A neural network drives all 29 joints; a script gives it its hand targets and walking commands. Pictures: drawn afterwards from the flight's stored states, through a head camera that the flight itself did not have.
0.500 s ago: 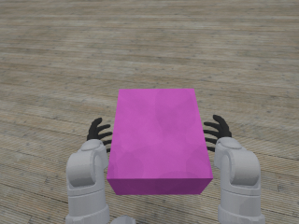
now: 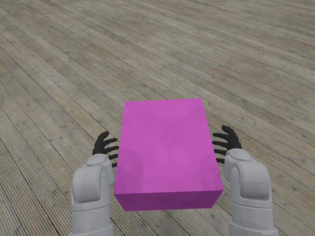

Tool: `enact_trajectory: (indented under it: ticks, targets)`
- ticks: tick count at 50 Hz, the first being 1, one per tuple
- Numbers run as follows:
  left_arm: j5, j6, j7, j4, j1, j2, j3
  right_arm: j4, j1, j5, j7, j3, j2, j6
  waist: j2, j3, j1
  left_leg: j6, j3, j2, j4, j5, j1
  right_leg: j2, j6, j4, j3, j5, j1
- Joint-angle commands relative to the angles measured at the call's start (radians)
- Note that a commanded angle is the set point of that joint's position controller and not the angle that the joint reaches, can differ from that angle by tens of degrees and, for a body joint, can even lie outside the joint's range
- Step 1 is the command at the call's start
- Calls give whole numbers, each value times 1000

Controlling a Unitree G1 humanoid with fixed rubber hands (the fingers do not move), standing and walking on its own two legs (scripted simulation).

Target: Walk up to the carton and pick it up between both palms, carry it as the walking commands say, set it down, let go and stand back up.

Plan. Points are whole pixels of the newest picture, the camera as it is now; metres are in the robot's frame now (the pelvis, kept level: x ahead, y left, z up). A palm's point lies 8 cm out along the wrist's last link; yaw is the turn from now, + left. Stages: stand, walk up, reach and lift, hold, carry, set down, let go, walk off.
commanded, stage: carry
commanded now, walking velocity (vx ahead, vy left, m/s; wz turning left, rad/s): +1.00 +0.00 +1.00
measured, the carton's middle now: (165, 151) +0.35 +0.00 +0.01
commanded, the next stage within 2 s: none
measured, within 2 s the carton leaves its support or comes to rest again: neither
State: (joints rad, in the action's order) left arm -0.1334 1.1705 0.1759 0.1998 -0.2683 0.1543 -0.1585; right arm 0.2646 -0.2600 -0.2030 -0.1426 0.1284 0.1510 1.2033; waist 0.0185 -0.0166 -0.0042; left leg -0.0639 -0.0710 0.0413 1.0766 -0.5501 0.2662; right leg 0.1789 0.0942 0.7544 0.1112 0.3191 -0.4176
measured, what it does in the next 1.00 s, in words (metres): walks ahead, turning left: left foot, then right foot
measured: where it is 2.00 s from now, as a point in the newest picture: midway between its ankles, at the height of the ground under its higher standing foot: (41, 148)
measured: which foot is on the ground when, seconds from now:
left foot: up 0.00-0.20, down 0.22-0.50, up 0.52-0.82, down 0.84-1.00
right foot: down 0.00-0.22, up 0.24-0.46, down 0.48-0.84, up 0.86-1.00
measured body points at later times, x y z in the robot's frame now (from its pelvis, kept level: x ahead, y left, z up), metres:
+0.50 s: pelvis +0.40 +0.03 +0.01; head +0.41 +0.04 +0.46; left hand +0.60 +0.30 +0.07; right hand +0.73 +0.01 +0.08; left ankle +0.23 +0.06 -0.70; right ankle +0.53 -0.08 -0.71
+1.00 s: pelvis +0.70 +0.28 +0.00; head +0.71 +0.27 +0.45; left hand +0.77 +0.59 +0.05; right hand +1.01 +0.39 +0.06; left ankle +0.69 +0.28 -0.71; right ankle +0.72 +0.08 -0.61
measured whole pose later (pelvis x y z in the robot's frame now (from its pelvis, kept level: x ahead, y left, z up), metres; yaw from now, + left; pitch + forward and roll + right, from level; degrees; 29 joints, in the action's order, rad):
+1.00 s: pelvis +0.70 +0.28 +0.00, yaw +50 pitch +1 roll +2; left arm -0.13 1.24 0.19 0.13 -0.28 0.15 -0.14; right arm 0.23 -0.26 -0.20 -0.17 0.15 0.15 1.28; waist 0.01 -0.03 0.00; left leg -0.20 0.20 0.15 0.70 -0.38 0.35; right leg 0.13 0.13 1.36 -0.01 0.51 -0.40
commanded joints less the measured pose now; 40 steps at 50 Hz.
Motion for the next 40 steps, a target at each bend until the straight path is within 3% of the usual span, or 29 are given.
enact_trajectory:
  ticks: [1, 4, 5, 6, 7, 9, 10, 11, 12, 13, 15, 16, 17, 18, 20, 21, 22, 23, 24, 25, 26, 27, 28, 30, 33, 36, 38, 39, 40]
  targets:
    - [474, 13, -353, 180, -572, 1027, 766, -6, -430, 532, 358, -648, 999, -2, 34, -398, -22, 31, 59, -92, 171, 81, 607, 352, -184, -338, -415, -567, 853]
    - [477, 16, -360, 200, -508, 1008, 769, 60, -499, 544, 351, -678, 1006, -8, 167, -366, -27, 16, 111, -125, -122, 63, 581, 331, -112, -300, -179, -716, 886]
    - [484, 24, -361, 209, -523, 1004, 776, 51, -481, 532, 346, -663, 1013, -3, 150, -341, -19, 7, 138, -136, -236, 86, 482, 330, -70, -311, -65, -696, 788]
    - [471, 29, -363, 176, -488, 988, 753, 78, -501, 529, 340, -685, 1008, -4, 226, -315, -18, 3, 248, -67, -313, 117, 379, 283, -46, -279, 45, -903, 747]
    - [468, 38, -371, 151, -467, 986, 755, 109, -512, 525, 335, -684, 988, -7, 219, -358, 3, -13, 315, -15, -436, 135, 197, 220, -9, -179, 157, -1102, 672]
    - [468, 54, -379, 109, -454, 965, 742, 66, -480, 497, 330, -665, 969, 8, 268, -420, 41, -17, 440, 96, -509, 221, -110, 199, 11, 85, 237, -1258, 553]
    - [447, 66, -379, 73, -449, 935, 718, 35, -441, 485, 333, -664, 960, 18, 136, -382, 85, -91, 209, 66, -598, 238, -337, 155, 42, 384, 190, -983, 233]
    - [442, 61, -391, 78, -471, 929, 716, -13, -421, 471, 333, -670, 984, 10, -202, -307, 71, -228, -328, -149, -699, 295, -586, -48, 54, 690, 125, -253, -240]
    - [464, 57, -405, 121, -609, 947, 749, -28, -503, 463, 332, -638, 980, 2, -368, -310, 49, -350, -758, -268, -806, 646, -642, -217, 37, 807, -37, 272, -477]
    - [465, 44, -409, 163, -639, 927, 734, 20, -541, 494, 339, -656, 1003, -3, -129, -299, 46, -363, -761, -288, -720, 803, -640, -146, 19, 836, -177, 284, -490]
    - [436, 42, -384, 60, -487, 995, 689, 31, -558, 523, 349, -688, 1010, 20, 81, -287, 36, -258, -514, -284, -674, 843, -551, -45, 5, 655, -195, 199, -479]
    - [428, 43, -379, 32, -428, 1013, 665, 58, -565, 540, 348, -701, 1015, 16, 80, -284, 41, -235, -443, -275, -644, 957, -639, -41, 11, 499, -176, 202, -533]
    - [441, 41, -379, 54, -448, 1041, 686, 47, -532, 536, 345, -697, 1032, 13, -30, -332, 40, -214, -355, -254, -633, 1005, -637, -36, 17, 380, -156, 165, -492]
    - [459, 36, -380, 74, -484, 1046, 695, -9, -488, 520, 338, -665, 1042, 9, -79, -340, 35, -184, -317, -259, -672, 879, -511, -27, 24, 226, -158, 147, -355]
    - [462, 23, -374, 96, -475, 1019, 703, 4, -462, 512, 333, -676, 1032, -1, -92, -307, 34, -139, -238, -223, -650, 861, -429, -35, 34, -94, -147, 95, -225]
    - [472, 20, -374, 76, -483, 1036, 708, 54, -528, 521, 331, -679, 1035, -8, -110, -295, 23, -98, -185, -185, -579, 875, -281, -66, 31, -296, -136, 45, -11]
    - [474, 11, -366, 125, -501, 1019, 715, 59, -485, 539, 332, -692, 1036, -5, -153, -373, 11, -78, -101, -120, -505, 988, -223, -150, 15, -338, -18, -94, 174]
    - [482, 10, -365, 138, -491, 1028, 723, 111, -495, 533, 327, -685, 1014, -9, -96, -434, -22, -45, 12, -62, -297, 970, -73, -101, 34, -416, 17, -201, 481]
    - [470, 7, -363, 156, -512, 995, 722, 91, -482, 535, 331, -681, 1013, 0, 44, -496, -37, -26, 64, 11, -91, 741, 154, 42, 11, -391, -100, -169, 725]
    - [450, 15, -368, 119, -488, 966, 692, 67, -461, 518, 324, -683, 1028, 5, 339, -525, -8, 20, 81, 84, 148, 78, 354, 293, -62, -418, -453, -269, 869]
    - [439, 17, -364, 131, -510, 972, 711, 80, -477, 530, 340, -687, 1018, 9, 328, -477, -5, 32, 48, 70, 317, 55, 487, 362, -130, -456, -652, -431, 843]
    - [441, 13, -355, 202, -571, 988, 739, 114, -525, 564, 343, -698, 1028, 13, 216, -462, -9, 26, 9, -14, 376, 127, 546, 377, -185, -360, -582, -546, 872]
    - [448, 30, -358, 156, -544, 1026, 738, 118, -541, 558, 340, -690, 1026, 14, 136, -418, -17, 23, 27, -59, 394, 140, 623, 360, -162, -311, -438, -740, 915]
    - [485, 39, -361, 193, -592, 1024, 754, 65, -498, 555, 337, -671, 1049, 11, 9, -400, -19, 17, 61, -109, 223, 134, 709, 323, -100, -279, -247, -814, 996]
    - [491, 49, -372, 200, -540, 983, 741, 53, -475, 520, 332, -678, 1038, 20, 185, -297, -34, 2, 136, -119, -48, 161, 683, 297, -64, -317, -86, -873, 934]
    - [492, 74, -389, 131, -534, 953, 704, 82, -529, 499, 313, -680, 1012, 24, 239, -276, -9, -33, 344, -41, -298, 226, 327, 233, -8, -331, 171, -1129, 707]
    - [484, 85, -400, 91, -520, 948, 697, 67, -528, 484, 314, -668, 1013, 30, 241, -237, 3, -23, 537, 81, -322, 244, 141, 191, -6, -203, 255, -1470, 591]
    - [492, 84, -401, 118, -562, 933, 702, 46, -510, 478, 317, -655, 997, 36, 251, -299, 23, -37, 550, 100, -351, 226, 6, 220, -3, -53, 269, -1525, 586]
    - [457, 95, -407, 39, -461, 911, 669, -6, -463, 466, 319, -649, 991, 41, 264, -339, 41, -72, 538, 132, -398, 249, -144, 173, 8, 152, 299, -1497, 521]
